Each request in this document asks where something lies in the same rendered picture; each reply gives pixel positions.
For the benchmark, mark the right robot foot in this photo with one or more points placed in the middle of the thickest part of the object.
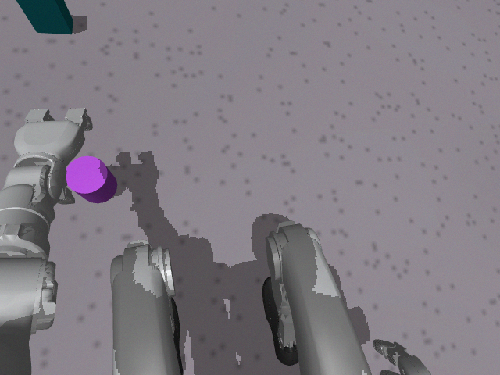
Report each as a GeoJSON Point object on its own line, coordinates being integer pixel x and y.
{"type": "Point", "coordinates": [287, 356]}

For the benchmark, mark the right robot hand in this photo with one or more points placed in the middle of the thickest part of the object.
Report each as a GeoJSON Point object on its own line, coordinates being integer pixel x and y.
{"type": "Point", "coordinates": [398, 356]}

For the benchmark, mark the left robot arm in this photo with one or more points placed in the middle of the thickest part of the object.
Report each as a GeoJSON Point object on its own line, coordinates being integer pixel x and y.
{"type": "Point", "coordinates": [27, 287]}

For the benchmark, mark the left robot hand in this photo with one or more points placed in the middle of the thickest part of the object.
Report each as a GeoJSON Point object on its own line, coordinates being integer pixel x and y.
{"type": "Point", "coordinates": [61, 138]}

